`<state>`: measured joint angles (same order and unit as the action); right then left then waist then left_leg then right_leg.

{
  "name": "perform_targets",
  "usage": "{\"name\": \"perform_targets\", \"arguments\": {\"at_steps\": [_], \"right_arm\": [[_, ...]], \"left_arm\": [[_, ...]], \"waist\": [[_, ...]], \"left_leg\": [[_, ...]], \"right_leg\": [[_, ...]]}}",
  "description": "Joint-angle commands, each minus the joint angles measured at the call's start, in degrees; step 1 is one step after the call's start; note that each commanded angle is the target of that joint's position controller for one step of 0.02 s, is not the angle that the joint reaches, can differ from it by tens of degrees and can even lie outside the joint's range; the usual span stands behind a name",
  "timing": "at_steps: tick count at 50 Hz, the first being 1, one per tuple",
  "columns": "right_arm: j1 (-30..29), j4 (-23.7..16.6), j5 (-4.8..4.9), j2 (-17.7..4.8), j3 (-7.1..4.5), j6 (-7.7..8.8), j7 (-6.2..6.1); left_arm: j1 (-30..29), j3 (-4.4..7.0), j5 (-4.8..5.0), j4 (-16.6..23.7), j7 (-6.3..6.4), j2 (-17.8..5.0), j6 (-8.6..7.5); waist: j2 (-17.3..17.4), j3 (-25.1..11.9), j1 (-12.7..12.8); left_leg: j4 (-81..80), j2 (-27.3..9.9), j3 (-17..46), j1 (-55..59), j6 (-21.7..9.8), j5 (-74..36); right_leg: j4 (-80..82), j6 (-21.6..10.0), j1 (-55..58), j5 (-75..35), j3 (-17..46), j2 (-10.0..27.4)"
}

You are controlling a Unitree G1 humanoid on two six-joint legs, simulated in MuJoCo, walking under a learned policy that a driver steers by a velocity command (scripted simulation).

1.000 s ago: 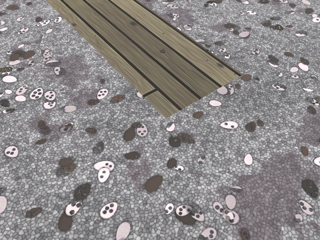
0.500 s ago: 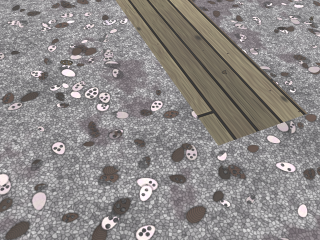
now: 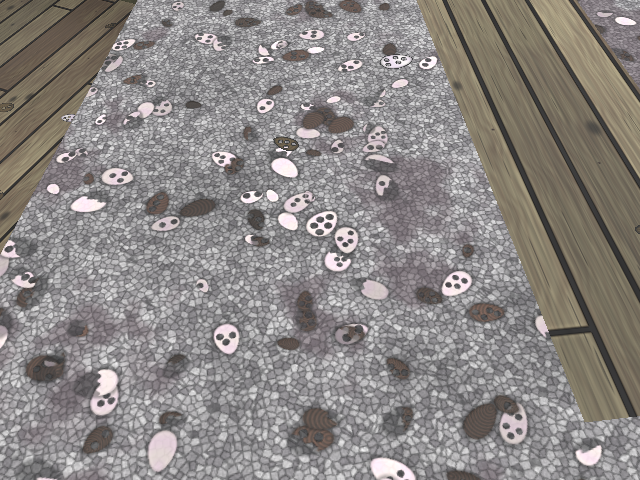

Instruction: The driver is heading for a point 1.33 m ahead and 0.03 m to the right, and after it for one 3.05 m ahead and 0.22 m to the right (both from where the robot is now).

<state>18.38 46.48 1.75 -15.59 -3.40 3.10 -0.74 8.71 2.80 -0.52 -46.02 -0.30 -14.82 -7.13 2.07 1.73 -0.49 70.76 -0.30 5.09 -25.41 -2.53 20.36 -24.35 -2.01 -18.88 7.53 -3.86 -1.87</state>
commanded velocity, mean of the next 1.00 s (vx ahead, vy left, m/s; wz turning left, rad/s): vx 0.22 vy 0.00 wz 0.17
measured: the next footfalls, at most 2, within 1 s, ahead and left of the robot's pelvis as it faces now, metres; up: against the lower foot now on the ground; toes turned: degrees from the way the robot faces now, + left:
left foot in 0.34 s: +0.33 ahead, +0.18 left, +0.00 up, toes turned +8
right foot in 0.76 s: +0.22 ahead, -0.06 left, +0.00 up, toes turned +5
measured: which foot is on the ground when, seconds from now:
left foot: up 0.00-0.32, down 0.34-0.74, up 0.76-1.00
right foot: down 0.00-0.34, up 0.36-0.74, down 0.76-1.00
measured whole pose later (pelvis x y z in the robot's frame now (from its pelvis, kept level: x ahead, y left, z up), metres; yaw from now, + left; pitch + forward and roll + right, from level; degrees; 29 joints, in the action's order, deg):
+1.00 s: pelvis +0.24 +0.04 +0.02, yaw +7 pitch +2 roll +4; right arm 9.8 49.5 0.7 -16.3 -5.9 2.0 -0.7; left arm 28.1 1.3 -0.4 -56.9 0.9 -12.2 -4.0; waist 0.8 -3.7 3.0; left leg 54.3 -2.7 1.4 -39.6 -0.7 0.9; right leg -13.4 -2.2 -2.0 13.4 -1.2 2.0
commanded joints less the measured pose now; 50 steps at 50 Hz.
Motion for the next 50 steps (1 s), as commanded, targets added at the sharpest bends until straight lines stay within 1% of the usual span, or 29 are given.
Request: {"name": "perform_targets", "arguments": {"at_steps": [1, 6, 9, 12, 14, 16, 17, 18, 19, 20, 21, 22, 23, 24, 25, 29, 30, 31, 32, 34, 36, 37, 38, 39, 40, 41, 43, 46, 50], "right_arm": [[1.9, -4.7, 0.26, -2.0, -0.85, -0.36, 0.28], [-4.2, -8.3, -0.68, -1.2, -0.21, -0.54, 0.43], [-10.1, -9.8, -0.84, -0.8, 0.46, 0.54, 1.58], [-15.6, -11.8, -1.34, -0.6, 0.8, 1.32, 2.62], [-14.4, -12.4, -1.57, -2.2, 0.14, 1.65, 3.06], [-4.5, -9.2, -2.47, -6.0, -1.77, 1.81, 2.78], [0.6, -8.3, -3.09, -11.0, -3.13, 1.66, 1.94], [2.0, -9.2, -5.03, -14.1, -2.79, 0.97, 1.06], [2.3, -9.2, -4.42, -8.3, -0.7, 0.67, 1.43], [-0.9, -9.4, -3.14, -6.1, -0.35, 0.31, 1.98], [-6.2, -9.8, -2.09, -5.3, -0.15, 0.09, 2.07], [-9.6, -10.1, -1.79, -5.0, -0.03, -0.26, 1.95], [-11.9, -10.2, -2.09, -6.8, -0.62, -0.91, 1.83], [-12.7, -10.1, -2.92, -8.6, -1.24, -1.48, 1.65], [-12.9, -9.9, -3.39, -8.5, -1.29, -1.79, 1.36], [-13.9, -8.5, -3.38, -7.2, -0.77, -2.41, -0.41], [-14.1, -8.1, -3.29, -6.4, -0.5, -2.56, -0.85], [-15.3, -7.8, -3.03, -5.5, -0.29, -2.63, -1.09], [-15.9, -7.1, -2.59, -5.3, -0.3, -2.61, -1.24], [-13.7, -4.6, -1.69, -6.4, -0.86, -2.72, -1.39], [-13.5, -3.5, -0.31, -6.9, -1.29, -3.01, -1.64], [-14.3, -3.9, -0.11, -4.8, -0.94, -3.05, -1.69], [-13.9, -4.5, -0.25, 1.2, 0.25, -2.83, -1.13], [-17.0, -7.0, 0.44, -3.2, -1.16, -1.64, -0.48], [-19.1, -7.2, 1.39, -7.4, -2.54, -0.75, -0.67], [-16.5, -5.6, 0.84, -8.5, -3.11, -0.52, -0.77], [-13.3, -2.4, -1.59, -7.0, -3.34, -0.77, -0.72], [-13.4, -1.1, -1.35, -3.2, -2.89, -0.47, -0.15], [-17.2, -1.8, -0.94, -1.5, -2.18, 0.2, 0.44]], "left_arm": [[1.7, 1.36, 0.02, 1.2, -0.3, -4.8, -0.81], [4.8, 2.51, 0.29, -1.5, -0.48, -8.2, -1.03], [5.5, 2.46, 0.95, -2.2, -0.49, -9.1, -0.29], [7.8, 2.04, 1.33, -3.4, -0.14, -10.0, 0.98], [8.2, 2.03, 1.89, -4.2, 0.11, -11.1, 1.8], [7.2, 1.88, 2.36, -4.3, 0.52, -11.2, 2.39], [8.8, 1.05, 1.05, -3.5, 0.7, -9.1, 2.11], [15.2, -1.35, -1.05, -2.9, -0.03, -2.7, 1.71], [19.8, -1.68, 0.57, -5.9, -0.6, -3.6, 1.93], [14.9, -0.68, 2.02, -4.9, -0.64, -7.3, 2.84], [10.4, -0.65, 2.02, -3.5, -0.02, -6.9, 3.84], [7.9, -0.4, 1.43, -3.5, 0.9, -6.9, 5.2], [8.6, -0.15, 1.3, -3.7, 1.65, -7.0, 6.87], [9.9, -0.24, 1.17, -4.1, 2.26, -6.1, 8.21], [11.2, -0.31, 0.93, -4.6, 2.84, -5.2, 9.05], [9.6, 0.37, 0.3, -3.8, 4.41, -5.2, 10.78], [9.9, 0.44, 0.37, -3.8, 4.38, -5.1, 10.84], [10.0, 0.28, 0.43, -3.9, 4.1, -4.4, 10.73], [10.0, 0.03, 0.21, -3.9, 3.61, -3.6, 10.4], [11.5, 0.35, -0.07, -4.4, 2.43, -4.5, 9.62], [15.6, 0.42, -0.35, -6.6, 1.57, -4.1, 9.19], [18.5, 0.0, -0.8, -8.1, 1.13, -3.2, 8.85], [20.6, -0.09, -1.22, -8.4, 1.14, -5.0, 8.3], [15.9, 1.79, -1.19, -6.0, 0.58, -13.8, 7.3], [11.0, 2.15, -1.7, -4.5, 1.05, -14.1, 5.62], [7.3, 1.49, -1.02, -4.0, 1.47, -11.3, 4.0], [8.0, 0.77, 0.4, -4.6, 1.38, -7.9, 2.62], [16.3, -0.26, 0.62, -7.8, 1.22, -3.9, 2.15], [20.9, -0.28, 0.0, -9.1, 1.46, -4.6, 2.48]], "waist": [[-6.4, -2.7, 0.0], [-4.0, -0.8, 0.7], [-3.9, 0.4, 2.4], [-5.0, 1.0, 4.1], [-7.6, -1.5, 2.7], [-6.8, -7.0, -2.8], [-1.9, -11.6, -4.3], [13.0, -20.0, -1.2], [10.7, -31.2, -1.3], [6.5, -26.4, -1.8], [4.0, -20.3, -0.6], [1.8, -15.9, 0.1], [2.3, -13.3, 1.8], [3.4, -12.2, 2.7], [4.0, -12.2, 3.1], [5.1, -12.4, 2.6], [4.3, -13.6, 2.8], [4.9, -13.4, 3.0], [7.7, -12.8, 3.0], [11.3, -11.1, 3.1], [9.1, -6.4, 5.4], [3.4, -3.1, 6.4], [-12.6, -2.1, 5.1], [-16.7, 6.1, 4.2], [-14.0, 10.0, 2.6], [-12.8, 10.0, 0.2], [-10.6, 5.8, 0.1], [-9.2, 2.9, 1.8], [-10.0, 2.5, 4.3]], "left_leg": [[-0.2, -7.1, 1.6, -10.2, 0.1, -3.2], [-12.2, -7.8, 2.0, -15.3, 0.8, -12.2], [-24.4, -6.6, -1.6, -12.6, 0.6, -19.9], [-33.3, -3.6, -5.8, -7.4, 0.7, -22.2], [-37.3, -1.5, -6.3, -3.4, -0.5, -20.1], [-45.2, 1.9, -7.8, 10.6, -2.9, -26.4], [-43.2, -4.4, -2.3, 22.7, -5.1, -52.0], [-37.1, -22.3, 17.0, 42.6, -16.2, -83.5], [-38.5, -26.5, 21.4, 42.1, -20.3, -86.5], [-40.2, -21.7, 15.9, 36.6, -18.0, -78.9], [-41.6, -18.5, 12.3, 30.9, -15.3, -69.9], [-43.6, -17.0, 10.3, 23.9, -13.8, -63.1], [-46.1, -15.5, 7.6, 16.0, -12.9, -58.0], [-48.2, -15.0, 6.5, 11.1, -13.1, -54.7], [-49.3, -15.1, 6.1, 9.3, -13.9, -52.9], [-51.5, -16.1, 6.2, 7.3, -14.3, -42.5], [-53.1, -15.4, 5.9, 6.8, -13.4, -29.0], [-55.3, -13.6, 5.1, 4.9, -11.7, -12.5], [-57.0, -12.1, 4.6, 2.7, -9.9, -1.2], [-58.8, -11.3, 4.3, -0.1, -7.7, 11.3], [-57.5, -9.7, 3.1, -4.0, -4.4, 19.6], [-49.5, -6.5, 0.8, -6.5, -1.7, 19.6], [-25.9, -0.5, -5.5, -16.4, 2.0, 15.1], [-20.6, 1.7, -2.8, -27.1, 1.5, 7.1], [-16.9, -0.5, 1.8, -28.4, 0.4, 0.5], [-15.9, -1.1, 2.7, -27.7, 0.2, -6.3], [-13.5, -1.5, 0.2, -25.0, 1.1, -12.7], [-13.0, -2.2, -2.8, -25.1, 1.2, -18.3], [-19.9, -3.4, -4.6, -24.4, 2.5, -22.0]], "right_leg": [[15.5, -9.7, 9.3, -1.2, 15.0, 16.3], [18.0, -11.4, 10.6, -8.4, 7.4, 16.9], [17.5, -9.9, 11.1, -9.8, 2.3, 14.9], [12.2, -7.9, 12.5, -24.4, -0.1, 14.4], [6.8, -5.8, 16.0, -29.7, -0.1, 15.0], [-5.9, -2.4, 15.1, -31.6, -1.8, 11.5], [-17.5, 1.0, 7.5, -18.9, -4.0, 7.7], [-39.9, 5.0, -12.0, 29.3, -2.8, 1.0], [-46.3, 5.3, -9.9, 35.1, 9.3, 3.0], [-46.7, 5.4, -11.1, 33.0, 9.5, 5.1], [-44.5, 5.7, -13.4, 30.8, 8.4, 6.5], [-42.4, 6.2, -12.9, 28.8, 8.0, 7.2], [-40.8, 6.7, -8.7, 26.5, 6.9, 6.6], [-40.2, 7.2, -5.6, 24.1, 5.4, 5.0], [-40.3, 7.5, -4.4, 23.1, 4.9, 4.0], [-42.0, 6.8, -5.0, 20.0, 5.6, 2.7], [-39.7, 6.1, -4.0, 17.8, 5.8, 3.6], [-34.5, 5.3, -1.7, 15.7, 5.1, 4.5], [-28.8, 4.6, 1.4, 15.1, 3.5, 4.2], [-20.9, 3.0, 7.7, 16.3, -0.4, 1.7], [-9.5, -0.6, 12.9, 14.4, -3.9, -0.2], [-1.3, -3.0, 13.4, 19.6, 0.3, 1.7], [7.8, -7.0, 15.9, 34.3, 21.1, 15.5], [20.5, -14.1, 7.0, 47.1, 40.8, 26.1], [24.0, -14.0, 4.0, 47.3, 42.5, 26.0], [22.7, -10.3, 5.8, 38.1, 36.0, 23.1], [20.8, -6.5, 10.0, 26.8, 25.2, 18.5], [19.6, -5.3, 16.2, 15.0, 16.7, 15.6], [19.7, -5.9, 19.9, 7.7, 12.7, 14.9]]}}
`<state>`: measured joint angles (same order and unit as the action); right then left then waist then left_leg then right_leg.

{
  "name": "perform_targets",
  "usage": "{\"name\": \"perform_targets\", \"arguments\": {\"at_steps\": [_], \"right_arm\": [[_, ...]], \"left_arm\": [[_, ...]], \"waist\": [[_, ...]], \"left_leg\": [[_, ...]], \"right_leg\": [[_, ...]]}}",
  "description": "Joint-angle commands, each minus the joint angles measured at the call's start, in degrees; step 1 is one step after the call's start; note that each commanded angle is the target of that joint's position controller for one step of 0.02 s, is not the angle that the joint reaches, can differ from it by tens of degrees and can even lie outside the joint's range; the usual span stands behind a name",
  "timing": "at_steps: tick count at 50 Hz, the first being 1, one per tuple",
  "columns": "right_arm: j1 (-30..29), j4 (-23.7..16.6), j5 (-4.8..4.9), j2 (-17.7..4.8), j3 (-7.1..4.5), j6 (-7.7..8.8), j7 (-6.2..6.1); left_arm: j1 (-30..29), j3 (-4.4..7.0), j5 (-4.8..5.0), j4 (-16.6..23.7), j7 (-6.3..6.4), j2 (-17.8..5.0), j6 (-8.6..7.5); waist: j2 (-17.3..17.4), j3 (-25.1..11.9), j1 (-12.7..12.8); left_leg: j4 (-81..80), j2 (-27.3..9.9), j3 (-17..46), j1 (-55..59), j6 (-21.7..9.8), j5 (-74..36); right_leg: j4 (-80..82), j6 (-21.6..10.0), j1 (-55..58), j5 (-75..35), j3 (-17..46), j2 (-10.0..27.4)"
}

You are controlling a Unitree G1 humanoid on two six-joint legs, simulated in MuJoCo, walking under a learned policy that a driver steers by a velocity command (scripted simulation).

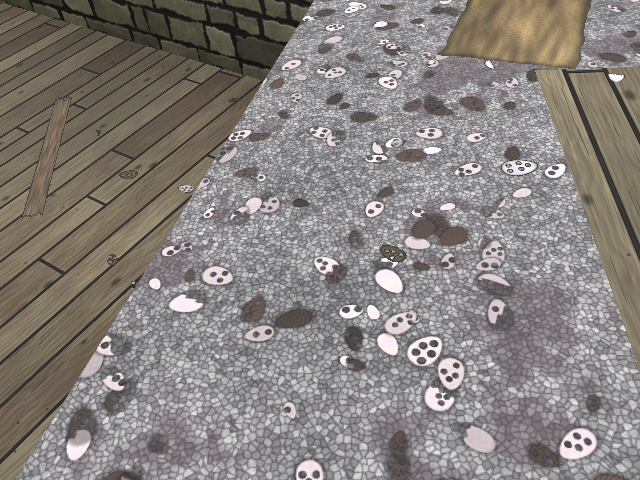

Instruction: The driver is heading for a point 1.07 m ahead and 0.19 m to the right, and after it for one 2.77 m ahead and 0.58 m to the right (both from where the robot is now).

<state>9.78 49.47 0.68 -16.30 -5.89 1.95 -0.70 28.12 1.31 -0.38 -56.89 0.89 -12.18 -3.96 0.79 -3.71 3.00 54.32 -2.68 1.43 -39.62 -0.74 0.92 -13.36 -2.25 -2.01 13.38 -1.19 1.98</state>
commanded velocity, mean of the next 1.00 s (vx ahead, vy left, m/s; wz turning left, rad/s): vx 0.47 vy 0.00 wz -0.23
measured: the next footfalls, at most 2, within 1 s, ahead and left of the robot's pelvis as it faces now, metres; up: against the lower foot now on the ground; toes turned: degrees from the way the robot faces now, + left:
left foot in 0.28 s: +0.26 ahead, +0.18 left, +0.00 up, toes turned +3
right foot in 0.82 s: +0.59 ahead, -0.06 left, +0.00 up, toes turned -12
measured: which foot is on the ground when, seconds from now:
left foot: up 0.00-0.26, down 0.28-0.80, up 0.82-1.00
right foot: down 0.00-0.30, up 0.32-0.80, down 0.82-1.00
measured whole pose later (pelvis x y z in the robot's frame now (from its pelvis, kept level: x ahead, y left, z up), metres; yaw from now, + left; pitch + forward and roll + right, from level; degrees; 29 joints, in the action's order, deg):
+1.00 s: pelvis +0.53 +0.02 -0.02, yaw -16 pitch +2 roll +0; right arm 8.3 46.9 0.0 -16.0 -2.6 7.0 0.2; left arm 15.4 4.3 0.5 -43.6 -1.6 -15.0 -3.7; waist 0.8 2.8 1.3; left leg 64.8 -4.4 3.8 -30.6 -0.4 19.3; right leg -23.0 -6.6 -16.3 8.1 1.2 -7.1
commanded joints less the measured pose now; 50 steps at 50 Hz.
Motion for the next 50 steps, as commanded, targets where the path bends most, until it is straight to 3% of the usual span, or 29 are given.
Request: {"name": "perform_targets", "arguments": {"at_steps": [1, 6, 9, 11, 12, 13, 14, 15, 16, 17, 18, 19, 20, 22, 25, 27, 30, 35, 38, 39, 40, 41, 42, 43, 44, 45, 46, 47, 50], "right_arm": [[-10.0, -5.2, 0.27, -0.5, 0.57, 1.55, 0.6], [-16.2, -7.3, 1.0, -0.2, 1.73, 2.82, 2.19], [-17.7, -8.4, 1.23, -0.3, 2.29, 3.47, 3.11], [-14.9, -8.2, 1.16, -1.8, 1.95, 3.76, 3.44], [-10.2, -7.0, 1.06, -3.3, 1.18, 3.85, 3.31], [-0.7, -3.9, 1.22, -5.9, -0.32, 3.8, 2.87], [11.0, -1.0, 1.02, -9.6, -1.74, 3.66, 2.17], [17.9, 0.5, 0.09, -15.8, -2.95, 3.24, 1.81], [17.2, 0.6, -0.23, -10.9, -1.32, 3.21, 1.83], [11.1, 0.0, -0.18, -7.6, -0.04, 3.37, 1.87], [6.0, -1.0, 0.05, -5.2, 0.71, 3.35, 1.97], [2.5, -1.5, -0.12, -3.2, 1.36, 3.45, 2.3], [0.7, -1.4, -0.61, -2.0, 1.73, 3.68, 2.5], [0.9, -0.1, -0.87, -1.6, 1.7, 4.15, 2.48], [3.2, 1.9, -1.51, -3.2, 1.42, 4.83, 1.65], [4.2, 2.5, -1.64, -3.8, 1.44, 4.89, 1.08], [5.1, 2.7, -1.3, -5.1, 1.5, 4.98, 0.37], [10.1, 4.8, -0.35, -6.4, 1.16, 3.37, -0.29], [8.7, 3.8, -0.33, -8.8, 0.5, 1.76, -0.94], [8.2, 3.3, -0.51, -9.5, 0.32, 1.17, -1.24], [7.1, 2.7, -0.43, -9.8, 0.37, 0.72, -1.47], [7.5, 1.2, -0.86, -8.9, 0.97, 1.14, -1.63], [14.3, -0.9, -2.29, 1.0, 4.05, 3.06, 0.06], [8.1, -1.8, -0.13, -4.6, 2.99, 5.91, 1.17], [2.4, -3.9, 1.78, -6.9, 2.33, 7.27, 1.63], [0.6, -4.5, 1.34, -6.3, 2.58, 7.8, 1.35], [0.2, -4.1, 0.24, -6.4, 2.11, 7.54, 0.91], [1.5, -4.2, -0.2, -6.7, 1.69, 6.7, 0.83], [2.0, -5.4, -1.46, -4.8, 1.71, 4.57, 0.51]], "left_arm": [[1.6, 1.34, -0.06, 1.8, 0.38, -7.8, -0.65], [4.1, 2.11, 0.63, 0.6, 0.56, -9.7, -0.25], [4.7, 2.72, 1.39, -0.2, 0.5, -10.1, 0.26], [3.1, 3.35, 1.84, -0.2, 0.48, -11.0, 0.53], [1.2, 3.6, 1.93, 0.2, 0.5, -11.7, 0.6], [-0.5, 3.45, 1.81, 0.7, 0.48, -11.0, 0.65], [-2.1, 2.85, 1.03, 2.3, 0.37, -9.8, 0.42], [2.4, 0.61, 0.39, 4.4, -0.24, -2.1, -0.83], [1.0, 1.32, 1.78, 3.4, -0.58, -4.6, -2.79], [-4.5, 2.74, 3.44, 5.4, -0.79, -9.2, -3.72], [-7.6, 2.85, 3.35, 6.0, -0.58, -9.5, -3.9], [-8.9, 3.18, 2.42, 6.0, -0.18, -8.8, -3.57], [-8.0, 3.44, 1.84, 5.7, 0.05, -7.6, -2.79], [-5.6, 3.15, 2.02, 5.0, -0.08, -4.5, -1.11], [-10.1, 3.54, 1.86, 7.1, 0.02, -5.0, 0.1], [-14.3, 3.49, 1.72, 8.8, -0.36, -5.1, -0.13], [-20.8, 2.76, 1.49, 11.1, -1.6, -4.1, -0.57], [-28.8, 1.94, 1.54, 15.9, -3.7, -3.7, -0.56], [-27.1, 2.94, 1.63, 17.8, -4.86, -6.2, -0.32], [-22.5, 3.89, 1.68, 17.3, -4.96, -8.0, -0.1], [-13.7, 5.46, 1.85, 15.5, -4.67, -10.8, 0.01], [-4.4, 7.4, 1.65, 13.8, -3.49, -15.9, 0.48], [-4.4, 8.0, 1.98, 14.0, -3.23, -20.4, 0.14], [-1.9, 6.6, 1.44, 14.5, -2.92, -15.4, -0.05], [-4.9, 5.92, 0.94, 14.7, -2.6, -12.9, -0.39], [-9.3, 5.46, 1.11, 15.8, -2.53, -11.5, -0.67], [-13.2, 4.95, 1.01, 17.0, -2.58, -9.9, -0.71], [-15.1, 4.47, 0.41, 17.9, -2.42, -9.0, -0.77], [-15.0, 4.69, 1.04, 18.3, -1.73, -10.3, -0.86]], "waist": [[-9.0, 8.5, 1.4], [-8.9, 11.6, 4.1], [-9.5, 13.0, 3.9], [-10.6, 11.7, 1.1], [-11.0, 8.8, -2.1], [-9.4, 2.8, -6.9], [-5.8, -6.4, -11.9], [11.1, -16.4, -10.5], [12.3, -19.0, -10.9], [10.2, -8.6, -9.2], [6.4, -3.7, -7.2], [3.2, 0.3, -5.4], [4.3, 2.1, -3.3], [5.0, 3.4, -1.5], [3.3, 6.5, -1.4], [2.4, 7.5, -2.3], [1.6, 8.4, -4.2], [0.2, 9.8, -6.6], [3.2, 5.9, -3.9], [4.5, 2.7, -1.2], [4.2, -1.8, 3.5], [-1.4, -7.8, 7.1], [-15.7, -14.3, 0.2], [-10.3, -18.9, 4.1], [-8.1, -10.6, 4.3], [-1.5, -5.6, 1.7], [1.6, -2.0, -0.7], [0.7, -0.9, -2.8], [-0.8, 1.4, -4.6]], "left_leg": [[-6.5, -1.1, -1.3, -9.1, 1.1, -3.1], [-18.5, -0.5, -3.5, -4.9, 1.2, -1.3], [-23.0, 0.1, -4.2, -1.3, -0.6, 3.4], [-25.5, 1.3, -4.7, 5.8, -2.7, 6.6], [-26.4, 3.1, -5.9, 13.7, -4.0, 6.4], [-27.7, 4.6, -6.5, 26.8, -5.8, 4.9], [-25.4, -1.7, 0.7, 46.5, -8.7, 6.2], [-29.4, -18.1, 27.6, 68.4, -17.5, 16.1], [-38.4, -21.0, 41.0, 65.5, -19.0, 21.7], [-39.1, -18.5, 31.2, 57.3, -15.6, 20.2], [-40.1, -15.9, 23.0, 48.4, -13.4, 15.8], [-42.2, -13.2, 17.2, 40.6, -12.4, 11.4], [-44.0, -10.7, 12.6, 35.2, -11.4, 8.2], [-46.1, -9.4, 7.1, 30.5, -11.4, 2.7], [-47.6, -9.4, 1.7, 28.9, -11.5, -4.8], [-47.9, -8.9, -1.2, 29.6, -10.7, -6.7], [-49.4, -8.6, -5.2, 30.9, -9.2, -6.7], [-45.1, -12.5, -8.2, 44.6, -8.1, -13.6], [-34.9, -13.1, -10.8, 48.6, -6.3, -38.5], [-27.3, -12.7, -11.6, 48.3, -5.6, -46.8], [-15.5, -10.9, -12.7, 44.0, -4.2, -47.3], [2.2, -8.2, -12.9, 30.2, -2.1, -31.4], [23.4, 5.0, -7.1, 3.5, 1.3, 26.8], [28.9, 5.3, 4.8, -3.2, -0.1, 31.1], [27.5, 2.1, 5.3, -7.5, -1.7, 26.1], [22.2, -0.6, 5.0, -5.5, -2.2, 21.4], [17.1, -2.2, 4.3, -1.7, -1.6, 19.5], [14.6, -3.4, 4.6, 2.4, -1.0, 18.4], [6.2, -3.7, 2.8, 5.3, 2.1, 15.8]], "right_leg": [[8.9, -5.8, 3.0, 0.8, 9.4, 11.1], [8.0, -7.3, 4.9, -3.8, 7.8, 12.8], [5.8, -7.6, 6.1, -7.7, 7.4, 14.3], [2.5, -7.0, 5.8, -16.1, 7.2, 15.3], [-2.2, -6.2, 4.7, -27.8, 5.9, 14.8], [-12.5, -4.7, 2.0, -38.2, 2.8, 12.0], [-28.2, -2.5, -9.6, -31.9, 0.7, 9.2], [-51.7, 1.7, -33.0, -1.1, -1.1, -1.0], [-61.5, 0.9, -38.9, 18.3, 8.4, -2.7], [-64.6, -0.4, -43.7, 14.6, 8.0, 1.2], [-62.9, -1.0, -42.3, 8.8, 6.1, 4.3], [-59.4, -0.8, -40.0, 4.4, 5.2, 6.0], [-56.5, -0.6, -36.3, 1.4, 5.3, 7.5], [-55.0, -0.2, -33.3, -0.9, 4.8, 8.0], [-50.0, 0.9, -38.0, -6.6, 5.9, 7.5], [-42.1, 0.8, -39.5, -13.0, 7.0, 6.0], [-30.2, 0.0, -36.9, -21.1, 3.6, 4.1], [-22.3, -2.0, -41.3, -17.1, 1.1, 2.8], [-22.1, -4.5, -34.1, -7.7, -4.1, -1.5], [-22.5, -5.8, -27.5, -4.8, -5.5, -3.8], [-19.2, -7.8, -15.0, -6.8, -5.6, -6.0], [-17.4, -11.3, 3.2, -6.9, 6.4, 0.4], [-12.4, -23.0, 24.3, 1.8, 39.8, 15.5], [-4.9, -23.1, 27.7, 4.3, 49.0, 16.9], [-4.1, -19.5, 22.3, 0.0, 40.1, 15.1], [-3.7, -17.6, 12.9, -6.0, 33.0, 12.7], [-2.7, -16.2, 4.3, -12.4, 27.7, 10.6], [-1.4, -15.8, -1.2, -15.9, 24.8, 9.2], [1.0, -15.9, -9.7, -20.2, 20.1, 7.1]]}}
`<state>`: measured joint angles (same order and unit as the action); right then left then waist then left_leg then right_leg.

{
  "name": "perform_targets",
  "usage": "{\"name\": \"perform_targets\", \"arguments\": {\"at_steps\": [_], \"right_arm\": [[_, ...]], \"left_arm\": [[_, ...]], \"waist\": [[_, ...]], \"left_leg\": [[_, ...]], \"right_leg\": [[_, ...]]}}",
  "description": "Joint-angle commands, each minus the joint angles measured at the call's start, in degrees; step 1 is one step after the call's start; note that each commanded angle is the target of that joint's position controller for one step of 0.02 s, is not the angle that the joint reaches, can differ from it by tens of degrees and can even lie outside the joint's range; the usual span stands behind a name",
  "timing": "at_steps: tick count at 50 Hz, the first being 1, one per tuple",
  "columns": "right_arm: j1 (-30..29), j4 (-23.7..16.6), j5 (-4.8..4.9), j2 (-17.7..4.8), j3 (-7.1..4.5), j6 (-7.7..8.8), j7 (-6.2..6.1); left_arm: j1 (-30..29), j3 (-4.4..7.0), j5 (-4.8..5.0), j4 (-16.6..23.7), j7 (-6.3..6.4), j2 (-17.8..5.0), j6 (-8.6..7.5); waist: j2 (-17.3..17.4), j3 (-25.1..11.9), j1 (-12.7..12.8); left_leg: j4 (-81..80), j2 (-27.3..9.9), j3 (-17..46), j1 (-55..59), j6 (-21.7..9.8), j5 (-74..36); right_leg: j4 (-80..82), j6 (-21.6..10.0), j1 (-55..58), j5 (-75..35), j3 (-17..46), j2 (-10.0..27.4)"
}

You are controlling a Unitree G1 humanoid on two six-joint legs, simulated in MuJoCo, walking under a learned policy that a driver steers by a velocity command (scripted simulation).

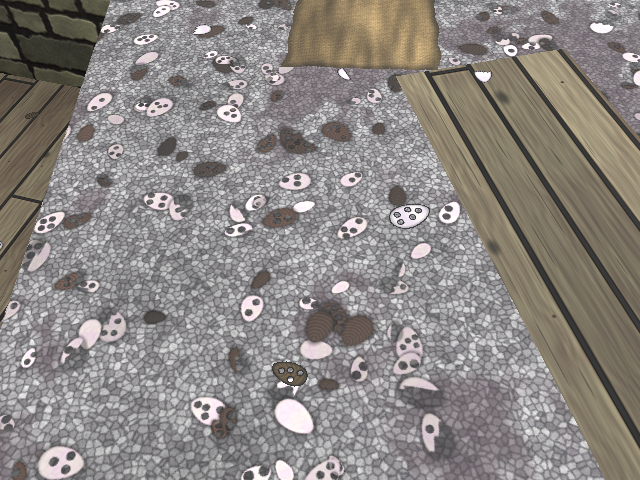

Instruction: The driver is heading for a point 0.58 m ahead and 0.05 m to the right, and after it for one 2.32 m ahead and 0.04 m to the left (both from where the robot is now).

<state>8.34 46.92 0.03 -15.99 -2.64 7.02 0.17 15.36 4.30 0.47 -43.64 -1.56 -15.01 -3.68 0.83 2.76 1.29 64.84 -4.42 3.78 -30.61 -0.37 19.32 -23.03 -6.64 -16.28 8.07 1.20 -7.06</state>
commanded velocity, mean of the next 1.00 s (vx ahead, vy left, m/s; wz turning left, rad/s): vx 0.42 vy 0.00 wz -0.38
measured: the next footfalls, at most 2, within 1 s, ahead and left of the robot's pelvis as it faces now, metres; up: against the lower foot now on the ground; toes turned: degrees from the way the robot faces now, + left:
left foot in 0.30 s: +0.36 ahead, +0.14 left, +0.00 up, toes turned -14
right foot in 0.80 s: +0.53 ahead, -0.21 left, +0.00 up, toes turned -27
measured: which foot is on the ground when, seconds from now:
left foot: up 0.00-0.28, down 0.30-0.80, up 0.82-1.00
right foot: down 0.00-0.30, up 0.32-0.78, down 0.80-1.00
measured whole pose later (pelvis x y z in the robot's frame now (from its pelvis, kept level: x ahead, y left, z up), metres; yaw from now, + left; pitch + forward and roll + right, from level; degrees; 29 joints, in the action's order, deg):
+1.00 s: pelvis +0.47 -0.07 +0.00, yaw -21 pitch +2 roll +0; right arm 12.2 48.5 1.1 -17.6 -3.2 -0.2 -1.1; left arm 7.7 2.6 -1.6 -39.5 -0.9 -13.6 -2.8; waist 2.0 3.8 -1.1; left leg 61.7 -4.1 1.9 -29.6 4.6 27.0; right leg -25.5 -2.6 -20.0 7.3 -6.4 0.8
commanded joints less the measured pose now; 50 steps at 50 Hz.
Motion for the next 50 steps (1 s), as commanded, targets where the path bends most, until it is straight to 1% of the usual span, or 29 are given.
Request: {"name": "perform_targets", "arguments": {"at_steps": [1, 5, 8, 11, 13, 14, 15, 16, 17, 18, 19, 20, 21, 23, 28, 33, 36, 37, 38, 39, 40, 41, 42, 43, 44, 45, 47, 48, 50], "right_arm": [[1.3, -3.8, -1.09, -4.5, -1.35, -0.81, -0.56], [-7.7, -6.7, -0.87, -2.8, -0.54, -0.72, -0.37], [-11.6, -8.7, 0.17, -3.8, -0.77, -0.35, 0.12], [-11.7, -9.5, 0.44, -6.3, -1.66, 0.54, 0.77], [-6.9, -8.4, 0.5, -7.5, -2.48, 1.27, 0.84], [-1.2, -7.2, -0.07, -9.1, -3.34, 1.6, 0.53], [7.9, -6.4, -0.9, -12.4, -4.27, 1.67, 0.04], [12.8, -4.3, -1.38, -16.8, -5.35, 0.78, 0.24], [11.5, -5.1, -0.01, -11.3, -4.3, 0.47, 0.55], [9.1, -6.0, 0.18, -7.5, -3.29, 0.04, 0.3], [6.2, -6.4, -0.35, -6.5, -2.73, -0.4, 0.26], [4.5, -6.0, -0.6, -5.3, -2.32, -0.71, 0.25], [3.8, -5.7, -0.98, -4.7, -2.01, -0.7, 0.13], [4.1, -4.8, -0.56, -4.8, -2.19, -0.3, 0.19], [5.1, -2.8, -0.41, -8.1, -3.34, -0.21, -0.17], [8.3, -1.0, 0.28, -9.8, -3.43, -1.24, -0.47], [10.8, 1.0, 1.36, -10.5, -3.22, -2.52, -0.17], [10.7, 1.2, 1.8, -11.6, -3.37, -2.83, -0.23], [9.9, 1.4, 2.26, -12.4, -3.43, -3.08, -0.36], [9.4, 1.6, 2.49, -11.9, -3.08, -3.15, -0.41], [9.9, 0.6, 1.14, -9.0, -1.85, -2.64, -0.28], [17.2, -0.1, -0.81, -2.2, 0.72, -1.98, 0.96], [18.4, 2.7, 1.35, -7.6, -0.44, -1.93, 1.07], [11.9, 0.9, 3.14, -10.3, -1.52, -2.38, 0.97], [8.6, -0.3, 2.82, -8.4, -1.11, -3.02, 0.39], [8.2, 0.4, 1.81, -7.5, -1.21, -4.07, -0.3], [12.6, 1.6, 1.13, -5.5, -1.36, -6.74, -1.18], [13.5, 1.3, 1.04, -4.7, -1.38, -7.67, -1.65], [12.1, -0.1, 0.65, -4.8, -1.77, -8.79, -2.22]], "left_arm": [[-1.6, 1.98, 0.26, 5.0, 1.15, -8.5, -1.12], [1.7, 2.45, 0.71, 4.6, 2.12, -9.7, -0.38], [4.5, 2.5, 0.95, 3.8, 2.04, -9.7, -0.02], [5.3, 2.41, 1.0, 3.8, 2.4, -9.1, 0.51], [3.9, 2.29, 0.82, 4.4, 2.64, -8.6, 0.95], [3.2, 1.61, 0.58, 5.1, 2.59, -6.8, 0.91], [3.1, 0.29, -0.26, 6.3, 2.39, -3.4, 0.68], [11.8, -0.63, 1.5, 8.0, 2.29, -0.6, 0.11], [11.7, 0.31, 2.29, 6.4, 2.59, -7.0, 0.15], [5.4, 1.22, 1.8, 6.9, 2.59, -10.3, 0.53], [2.3, 1.3, 1.05, 7.6, 2.68, -9.8, 0.83], [0.2, 1.42, 0.46, 8.4, 2.47, -9.0, 0.85], [0.5, 1.45, 0.79, 8.8, 2.04, -7.9, 1.04], [0.8, 1.06, 1.38, 9.3, 1.63, -5.6, 1.63], [-4.0, 0.25, 0.9, 11.5, 1.07, -3.9, 1.67], [-13.2, -0.69, 0.97, 13.7, -0.67, -2.4, 0.96], [-15.7, -0.74, 0.48, 15.4, -1.4, -2.1, 0.24], [-14.2, -0.2, 0.01, 15.2, -1.46, -3.3, -0.06], [-9.5, 0.68, -0.58, 13.8, -1.33, -5.1, -0.34], [-2.2, 1.84, -1.08, 11.4, -0.88, -7.4, -0.54], [4.1, 2.9, -2.25, 9.9, 0.2, -11.7, -0.14], [5.3, 2.46, -3.8, 10.5, 1.13, -15.1, 0.44], [7.9, 2.07, -3.05, 10.9, 0.86, -12.3, 0.96], [4.9, 1.57, -2.1, 10.2, 0.63, -10.6, 1.1], [0.6, 0.89, -1.03, 9.4, 0.63, -8.5, 0.83], [-2.7, 0.17, -0.68, 9.0, 0.64, -6.1, 0.54], [-7.8, 0.13, -1.84, 8.4, 0.55, -5.3, -0.03], [-10.0, 0.53, -2.23, 8.3, 0.66, -6.3, -0.25], [-11.8, 1.06, -2.32, 7.5, 1.35, -7.4, -0.31]], "waist": [[-1.3, -4.2, -2.5], [-4.2, -2.8, 1.0], [-5.9, -3.0, 2.8], [-7.0, -3.4, 2.0], [-8.6, -4.6, -1.1], [-8.2, -8.1, -3.9], [-2.1, -15.8, -7.6], [18.3, -22.1, -3.5], [13.1, -18.6, -4.9], [7.2, -11.6, -6.5], [3.3, -7.7, -5.5], [3.1, -4.6, -4.6], [4.5, -3.6, -3.2], [5.6, -3.0, -2.6], [3.2, -2.3, -2.9], [2.3, 0.4, -6.4], [2.8, 1.4, -5.7], [4.2, -0.2, -4.0], [5.1, -3.1, -0.8], [4.4, -7.2, 3.5], [1.0, -14.0, 5.5], [-14.5, -24.6, 1.7], [-10.5, -35.1, 5.5], [-8.0, -27.0, 5.4], [-6.2, -19.2, 3.1], [-4.9, -13.9, 1.1], [-6.1, -10.9, -3.5], [-7.1, -10.1, -4.7], [-7.9, -8.9, -5.0]], "left_leg": [[-8.2, -1.6, -0.2, -4.0, 2.8, -5.5], [-26.9, 2.0, -1.4, 0.2, 3.7, -21.9], [-32.8, 3.8, -0.7, 2.8, 3.4, -25.0], [-36.8, 4.3, 1.0, 3.7, 1.9, -19.4], [-39.4, 4.7, 0.0, 9.9, -0.1, -16.0], [-40.1, 2.8, 0.7, 19.2, -2.0, -15.8], [-39.4, -7.1, 10.1, 33.9, -5.8, -12.1], [-44.6, -19.6, 37.3, 51.2, -15.6, -0.5], [-47.2, -20.2, 42.0, 49.6, -15.0, 11.9], [-47.7, -17.6, 32.3, 42.9, -12.1, 10.2], [-48.4, -15.0, 24.4, 35.9, -10.4, 2.4], [-49.7, -12.7, 19.1, 30.6, -9.9, -3.8], [-51.1, -11.0, 14.6, 27.1, -9.2, -7.5], [-53.5, -9.8, 9.0, 24.7, -9.7, -11.9], [-55.1, -10.4, -0.7, 26.5, -10.4, -24.2], [-55.0, -9.5, -8.2, 28.4, -8.4, -25.1], [-50.6, -10.4, -8.3, 30.6, -8.0, -39.8], [-47.1, -10.4, -8.0, 31.9, -7.5, -48.0], [-41.7, -9.3, -8.0, 32.5, -6.4, -54.0], [-33.2, -7.1, -9.2, 29.8, -4.6, -54.9], [-20.8, -3.7, -9.8, 19.2, -1.9, -39.2], [3.0, 4.6, -7.1, -1.3, 2.3, 18.2], [10.8, 5.2, 5.1, -1.4, 2.6, 23.7], [10.7, 2.4, 4.4, -5.4, 2.5, 20.5], [6.2, 0.4, 2.0, -7.6, 2.9, 16.2], [3.5, -1.0, 1.0, -6.1, 3.6, 13.1], [0.6, -1.4, -0.5, 4.7, 5.0, 8.2], [-0.8, -0.8, -1.7, 6.6, 5.6, 6.9], [-3.8, -0.9, -2.3, 6.6, 5.6, 3.7]], "right_leg": [[11.1, -11.2, 2.7, -15.4, 16.0, 15.3], [9.8, -7.1, -0.9, -8.9, 12.0, 10.9], [7.8, -5.7, 0.9, -3.9, 15.3, 12.0], [2.6, -4.9, 6.9, -1.5, 21.0, 14.2], [-1.9, -3.6, 7.8, -3.5, 22.9, 13.8], [-8.3, -1.8, 5.7, -5.8, 21.1, 11.1], [-24.4, 0.6, -1.5, 1.3, 15.9, 7.4], [-42.3, 4.3, -22.1, 26.0, 8.8, 0.2], [-50.4, 5.1, -29.6, 24.8, 10.1, 5.2], [-52.5, 5.5, -31.3, 19.2, 9.1, 7.2], [-51.6, 5.8, -29.3, 15.0, 7.3, 9.2], [-48.9, 5.9, -28.0, 12.2, 7.2, 10.7], [-47.3, 5.8, -25.4, 10.5, 6.9, 12.2], [-45.0, 5.9, -24.1, 9.3, 5.2, 13.1], [-33.9, 6.9, -27.1, -0.3, 4.2, 14.1], [-19.0, 5.6, -23.0, -9.5, -0.7, 12.4], [-12.2, 3.6, -17.9, -4.9, -2.8, 9.2], [-10.3, 2.6, -14.4, -3.0, -3.7, 7.5], [-6.9, 1.3, -7.8, -4.5, -4.4, 5.8], [-1.9, -0.3, 3.7, -13.0, -4.8, 5.0], [-6.6, -2.8, 20.2, -35.3, 1.4, 12.6], [-11.7, -14.2, 41.5, -62.2, 22.9, 33.2], [-9.2, -16.5, 41.0, -56.9, 27.5, 35.0], [-6.7, -13.3, 34.7, -52.1, 18.9, 30.8], [-4.1, -10.3, 27.2, -44.7, 14.2, 27.5], [-1.2, -8.8, 19.2, -39.1, 10.8, 25.5], [4.2, -7.9, 4.9, -33.9, 4.9, 23.9], [6.0, -8.4, 1.4, -31.9, 3.0, 24.0], [7.9, -8.3, -1.3, -26.7, 0.0, 24.3]]}}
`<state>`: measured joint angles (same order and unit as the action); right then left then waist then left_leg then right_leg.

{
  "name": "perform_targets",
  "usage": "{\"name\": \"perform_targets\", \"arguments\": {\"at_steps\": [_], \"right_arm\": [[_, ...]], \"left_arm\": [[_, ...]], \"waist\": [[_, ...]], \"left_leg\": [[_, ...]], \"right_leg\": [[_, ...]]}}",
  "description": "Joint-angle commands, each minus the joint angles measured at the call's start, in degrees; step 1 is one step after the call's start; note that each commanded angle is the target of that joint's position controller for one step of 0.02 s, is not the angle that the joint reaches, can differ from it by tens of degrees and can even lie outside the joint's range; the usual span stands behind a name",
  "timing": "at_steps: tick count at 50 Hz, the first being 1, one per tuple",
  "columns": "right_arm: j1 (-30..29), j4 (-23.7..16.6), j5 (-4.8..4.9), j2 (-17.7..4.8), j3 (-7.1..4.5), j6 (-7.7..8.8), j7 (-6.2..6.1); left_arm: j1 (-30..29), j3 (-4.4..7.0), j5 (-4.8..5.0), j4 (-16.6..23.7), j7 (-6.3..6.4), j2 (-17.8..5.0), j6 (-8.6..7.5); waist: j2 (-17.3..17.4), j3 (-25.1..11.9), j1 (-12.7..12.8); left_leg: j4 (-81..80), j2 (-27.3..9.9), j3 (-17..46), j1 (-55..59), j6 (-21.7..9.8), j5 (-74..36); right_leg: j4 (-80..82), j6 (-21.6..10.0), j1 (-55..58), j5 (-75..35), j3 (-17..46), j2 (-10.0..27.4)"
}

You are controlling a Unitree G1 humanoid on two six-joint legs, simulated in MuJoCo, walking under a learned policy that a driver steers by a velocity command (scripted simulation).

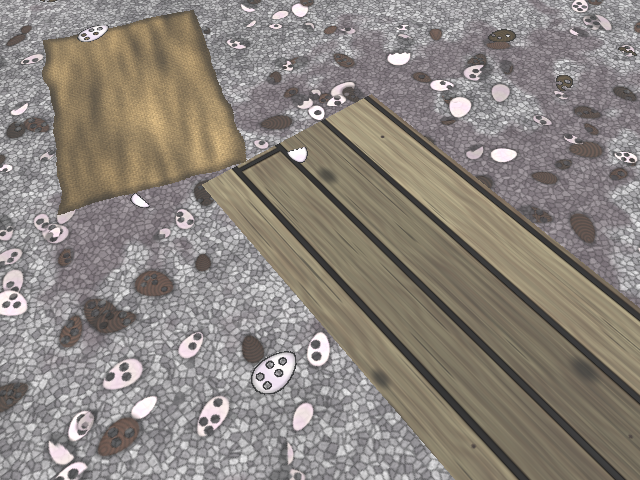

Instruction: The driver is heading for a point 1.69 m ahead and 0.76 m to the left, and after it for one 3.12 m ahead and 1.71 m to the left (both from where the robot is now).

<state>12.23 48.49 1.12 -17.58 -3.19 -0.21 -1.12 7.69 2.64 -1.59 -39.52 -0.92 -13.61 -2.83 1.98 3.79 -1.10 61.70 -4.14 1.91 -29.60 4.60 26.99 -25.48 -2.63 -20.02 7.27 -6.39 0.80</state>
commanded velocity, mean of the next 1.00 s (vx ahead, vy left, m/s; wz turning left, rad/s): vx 0.06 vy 0.00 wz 0.49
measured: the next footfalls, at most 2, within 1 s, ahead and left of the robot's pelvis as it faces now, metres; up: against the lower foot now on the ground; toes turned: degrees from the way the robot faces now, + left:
left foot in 0.24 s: +0.08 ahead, +0.15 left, +0.00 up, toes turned +13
right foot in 0.76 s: +0.16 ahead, -0.06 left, +0.00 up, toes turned +32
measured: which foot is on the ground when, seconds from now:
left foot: up 0.00-0.22, down 0.24-0.76, up 0.78-1.00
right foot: down 0.00-0.24, up 0.26-0.74, down 0.76-1.00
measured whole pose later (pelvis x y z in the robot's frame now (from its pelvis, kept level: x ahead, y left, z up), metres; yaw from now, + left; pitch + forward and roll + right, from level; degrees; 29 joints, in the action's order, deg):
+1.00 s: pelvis +0.08 +0.03 +0.01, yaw +32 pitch +2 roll +1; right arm 12.4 37.8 0.6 -18.7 -4.9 -1.4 -0.2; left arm 14.0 3.7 0.3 -45.3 1.3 -14.9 -1.7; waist 1.6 -0.1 2.3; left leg 52.6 0.1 3.4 -27.5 2.8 20.1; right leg -21.3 -0.6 -9.9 13.6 -0.3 1.4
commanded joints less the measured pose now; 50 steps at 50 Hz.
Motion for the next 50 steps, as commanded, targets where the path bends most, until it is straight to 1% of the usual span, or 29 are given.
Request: {"name": "perform_targets", "arguments": {"at_steps": [1, 5, 8, 11, 12, 13, 14, 15, 16, 17, 18, 19, 20, 22, 25, 29, 33, 35, 36, 37, 38, 39, 40, 41, 42, 43, 45, 47, 50], "right_arm": [[6.8, -2.5, -0.58, -3.0, -1.25, -1.91, -0.89], [1.0, -5.7, -0.67, -3.4, -1.53, -2.72, 0.19], [-1.3, -7.9, -0.71, -4.3, -2.07, -3.15, 1.16], [1.0, -8.0, -0.86, -4.0, -2.62, -3.04, 1.99], [2.8, -7.6, -1.23, -5.5, -3.3, -2.82, 1.7], [4.1, -8.2, -1.31, -11.4, -4.84, -2.43, 0.76], [3.7, -10.1, -2.29, -16.3, -5.44, -1.83, 0.48], [5.4, -10.2, -3.23, -14.0, -4.88, -0.45, 1.2], [3.7, -10.3, -2.93, -12.8, -4.46, 0.69, 1.35], [0.3, -10.8, -1.69, -11.3, -4.26, 1.04, 1.0], [-2.0, -11.4, -0.6, -9.2, -3.57, 0.84, 0.56], [-2.9, -11.8, -0.47, -8.4, -3.16, 0.58, 0.08], [-2.7, -12.2, -0.77, -8.2, -3.02, 0.36, -0.24], [-1.7, -12.5, -0.83, -8.7, -3.27, 0.21, -0.73], [-0.8, -13.0, -0.48, -9.6, -3.69, -0.34, -1.35], [-1.8, -14.1, -0.71, -10.3, -4.04, -1.07, -1.16], [-3.1, -15.0, -0.47, -10.1, -4.07, -1.63, -0.6], [-4.5, -15.6, 0.01, -9.9, -3.98, -2.0, -0.62], [-5.6, -16.1, 0.45, -9.6, -3.88, -2.28, -0.79], [-5.3, -16.5, 0.51, -8.4, -3.56, -2.43, -1.0], [-2.7, -16.7, -0.22, -5.3, -2.72, -2.4, -0.88], [-1.9, -18.4, 0.11, -6.7, -3.31, -1.79, -0.69], [-0.7, -17.3, -0.77, -11.3, -4.68, -1.3, -0.5], [0.0, -15.8, -0.37, -12.4, -5.27, -1.45, -0.28], [0.3, -14.8, -0.49, -10.4, -4.94, -1.92, -0.35], [-0.6, -15.0, -0.85, -8.6, -4.33, -2.09, -0.25], [-2.6, -15.9, -0.31, -5.7, -3.11, -1.46, 0.51], [-5.2, -16.6, -0.27, -4.4, -2.33, -0.37, 0.81], [-7.2, -17.0, -0.62, -2.6, -1.17, 1.22, 1.28]], "left_arm": [[-4.2, 2.89, -0.08, 2.9, 1.17, -9.1, -1.02], [-3.8, 3.27, 0.5, 1.0, 2.65, -9.9, 0.34], [-3.2, 3.71, 1.4, -0.3, 2.72, -11.0, 1.44], [-3.8, 3.97, 2.93, -1.4, 2.77, -11.5, 2.36], [-1.0, 3.7, 2.94, -2.8, 2.71, -9.9, 2.68], [0.9, 3.1, 1.4, -3.0, 2.54, -7.3, 2.95], [-2.6, 2.56, -0.1, 0.5, 2.79, -6.4, 2.98], [-6.5, 3.14, 0.4, 1.0, 3.02, -8.6, 2.93], [-6.9, 3.5, 1.62, 0.9, 3.13, -9.2, 3.06], [-5.4, 3.76, 1.64, -0.4, 3.63, -9.1, 3.25], [-5.2, 4.08, 1.16, -0.9, 4.04, -9.9, 3.42], [-4.8, 4.22, 0.97, -1.0, 4.09, -9.8, 3.38], [-4.1, 4.2, 1.12, -1.2, 3.97, -9.4, 3.21], [-4.0, 3.85, 1.59, -1.3, 3.83, -8.1, 2.91], [-5.7, 3.31, 1.69, -0.9, 3.62, -7.1, 2.73], [-6.0, 3.24, 1.95, -1.0, 2.9, -7.5, 2.4], [-4.8, 3.44, 2.29, -1.0, 1.99, -8.3, 1.38], [-2.6, 3.58, 2.37, -1.4, 1.42, -8.5, 0.8], [-0.5, 3.77, 2.32, -2.1, 1.16, -8.6, 0.55], [1.4, 4.35, 1.93, -2.6, 1.17, -10.3, 0.52], [2.0, 5.11, 0.94, -2.1, 1.58, -14.1, 0.94], [1.1, 5.42, -0.84, -2.1, 1.55, -16.7, 1.35], [-1.1, 4.67, -0.63, -0.5, 1.77, -13.6, 1.1], [-2.6, 3.86, 0.08, 0.1, 2.17, -10.6, 1.1], [-3.2, 3.51, 0.98, 0.0, 2.35, -9.6, 1.21], [-2.2, 3.25, 2.01, -0.5, 2.57, -9.2, 1.19], [1.5, 3.1, 2.03, -1.5, 2.86, -9.8, 1.14], [4.4, 3.21, 1.77, -2.2, 2.71, -10.5, 0.65], [5.2, 3.56, 2.28, -2.7, 2.15, -12.3, -0.03]], "waist": [[-9.1, -9.6, -2.3], [-8.9, -8.3, -0.2], [-8.8, -7.7, 0.5], [-7.9, -7.9, -1.2], [-4.9, -7.6, -1.2], [8.4, -6.6, 0.2], [19.3, -5.7, 0.0], [11.4, -10.2, -3.3], [8.0, -9.7, -1.9], [4.6, -9.4, -0.1], [4.4, -9.0, 0.6], [5.1, -9.7, 1.4], [5.0, -10.7, 1.7], [4.3, -11.6, 1.4], [4.8, -11.1, 0.3], [6.4, -9.4, -0.2], [7.5, -9.6, -0.2], [7.6, -10.0, 1.1], [7.2, -10.1, 2.6], [5.3, -10.7, 2.8], [-5.9, -11.8, 0.9], [-19.2, -8.6, -0.7], [-14.2, -8.1, -0.3], [-10.3, -8.1, -0.7], [-8.7, -6.8, -0.7], [-9.6, -5.5, 0.5], [-10.7, -4.0, 2.6], [-10.9, -3.8, 4.5], [-11.4, -3.1, 5.2]], "left_leg": [[-2.8, -1.7, -0.5, 5.4, 0.3, -6.3], [-10.4, -2.1, -1.8, 5.7, -1.3, -11.3], [-15.2, -1.5, -3.3, 6.1, -2.8, -8.7], [-27.4, 1.4, -6.7, 12.3, -5.8, -13.3], [-32.8, 2.4, -5.2, 16.1, -7.7, -18.8], [-39.6, -6.6, 8.9, 21.1, -11.6, -36.9], [-41.4, -17.8, 26.8, 25.9, -23.1, -48.3], [-42.8, -17.7, 27.2, 25.4, -26.0, -44.5], [-42.5, -14.8, 22.5, 25.1, -23.2, -41.4], [-41.8, -12.0, 18.9, 24.7, -19.8, -37.7], [-41.5, -11.1, 17.5, 23.8, -18.0, -37.6], [-41.4, -9.8, 16.1, 22.4, -17.5, -39.5], [-41.3, -8.9, 15.4, 22.5, -17.5, -40.8], [-41.0, -8.1, 15.3, 24.6, -17.4, -41.1], [-40.8, -7.5, 17.0, 25.5, -17.4, -36.1], [-41.1, -6.4, 20.4, 20.8, -17.7, -28.8], [-39.4, -5.6, 25.1, 20.7, -17.5, -31.4], [-37.4, -4.4, 26.5, 20.9, -16.4, -33.6], [-35.9, -2.8, 26.0, 19.4, -14.7, -32.1], [-33.3, -0.4, 24.5, 15.4, -12.2, -25.6], [-22.2, 5.4, 17.2, 7.5, -8.9, -8.3], [-11.2, 12.8, 7.4, -3.9, -5.6, 10.5], [0.8, 8.2, 8.1, -5.1, -3.3, 9.5], [4.1, 7.1, 7.7, -5.1, -2.7, 4.4], [4.7, 6.3, 6.9, -6.5, -2.1, 0.1], [5.2, 6.1, 6.6, -9.4, -1.6, -3.3], [1.8, 5.9, 4.1, -10.3, -1.3, -6.0], [-5.2, 4.9, 2.4, -9.8, -1.3, -7.1], [-17.1, 3.0, -1.4, -2.3, -2.2, -7.2]], "right_leg": [[10.9, -11.9, 2.4, -21.8, 6.3, 16.5], [12.3, -11.0, 3.7, -7.4, 4.1, 17.4], [10.1, -9.9, 7.0, -4.9, 4.2, 19.1], [3.1, -5.8, 8.1, -3.2, 2.0, 17.8], [-2.4, -2.4, 6.5, 1.1, 0.0, 15.1], [-17.5, 3.0, -1.6, 11.0, -5.9, 8.6], [-32.4, 7.4, -18.1, 31.5, -2.9, -0.5], [-41.0, 6.6, -19.6, 32.5, 6.5, -0.8], [-42.8, 5.4, -20.4, 27.8, 8.8, 0.1], [-41.7, 5.0, -20.7, 22.7, 9.7, 1.1], [-40.3, 5.1, -20.3, 19.7, 10.3, 1.6], [-40.6, 5.4, -17.9, 17.4, 10.2, 1.1], [-40.4, 5.6, -16.5, 15.5, 10.1, 0.3], [-36.1, 6.0, -16.4, 13.2, 10.4, -0.5], [-27.4, 7.1, -15.0, 11.9, 11.2, -1.1], [-19.6, 7.4, -9.3, 12.4, 11.5, -2.2], [-12.6, 6.5, -4.6, 13.8, 11.8, -3.3], [-5.2, 5.5, -0.5, 10.9, 11.3, -3.6], [1.9, 4.7, 3.9, 5.3, 10.5, -3.4], [5.7, 3.3, 10.3, -0.7, 12.2, 0.3], [7.0, -1.2, 17.0, -7.8, 22.4, 12.1], [8.5, -11.6, 15.3, -18.0, 35.5, 21.6], [8.4, -14.9, 13.3, -18.4, 34.9, 24.0], [8.4, -12.3, 12.9, -9.7, 29.1, 19.7], [9.2, -9.2, 13.2, 2.4, 25.2, 15.4], [10.6, -8.3, 14.4, 10.0, 24.5, 13.9], [13.4, -8.3, 15.1, 17.0, 22.6, 12.2], [14.7, -8.5, 17.3, 17.9, 21.8, 12.4], [15.4, -8.5, 14.5, 13.8, 18.7, 12.5]]}}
